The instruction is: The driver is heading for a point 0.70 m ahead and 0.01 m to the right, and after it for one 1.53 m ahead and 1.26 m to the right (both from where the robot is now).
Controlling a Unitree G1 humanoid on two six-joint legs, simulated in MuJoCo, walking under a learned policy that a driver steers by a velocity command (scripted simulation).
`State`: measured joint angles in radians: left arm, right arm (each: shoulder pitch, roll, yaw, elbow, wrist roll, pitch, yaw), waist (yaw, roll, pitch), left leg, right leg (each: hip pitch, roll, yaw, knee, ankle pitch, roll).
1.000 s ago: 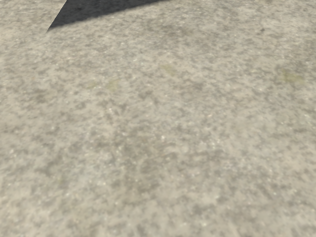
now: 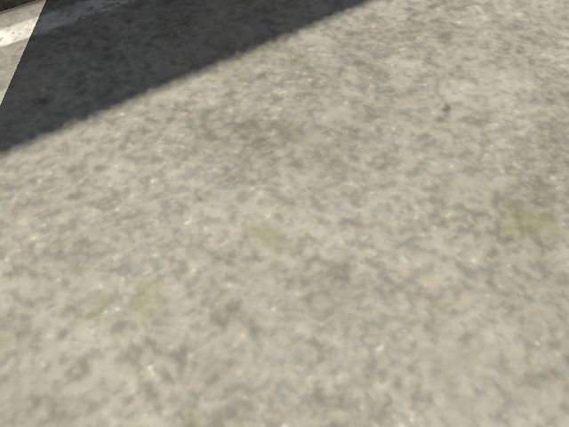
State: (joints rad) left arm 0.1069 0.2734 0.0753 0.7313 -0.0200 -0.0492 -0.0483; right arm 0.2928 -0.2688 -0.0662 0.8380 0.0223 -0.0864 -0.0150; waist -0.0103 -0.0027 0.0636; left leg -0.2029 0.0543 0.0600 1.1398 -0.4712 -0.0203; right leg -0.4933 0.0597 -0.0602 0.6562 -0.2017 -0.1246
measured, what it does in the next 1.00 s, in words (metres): walks ahead: left foot, then right foot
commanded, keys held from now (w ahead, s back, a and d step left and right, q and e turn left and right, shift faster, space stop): w+e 0.28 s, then w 0.30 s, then no key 0.20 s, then q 0.10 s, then e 0.12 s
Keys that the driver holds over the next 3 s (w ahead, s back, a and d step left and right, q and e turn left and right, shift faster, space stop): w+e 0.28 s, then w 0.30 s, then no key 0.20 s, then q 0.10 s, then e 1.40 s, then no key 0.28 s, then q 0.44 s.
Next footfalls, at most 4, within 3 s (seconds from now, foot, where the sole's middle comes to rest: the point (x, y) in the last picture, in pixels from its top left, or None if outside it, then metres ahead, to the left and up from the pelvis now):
0.42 left None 0.43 0.10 -0.75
0.86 right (376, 364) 0.57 -0.18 -0.75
1.22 left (271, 361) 0.58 0.06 -0.75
1.66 right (375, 417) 0.45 -0.17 -0.75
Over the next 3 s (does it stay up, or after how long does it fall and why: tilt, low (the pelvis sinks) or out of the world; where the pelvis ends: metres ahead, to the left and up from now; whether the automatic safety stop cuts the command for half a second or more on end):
stays up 0.46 -0.04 0.01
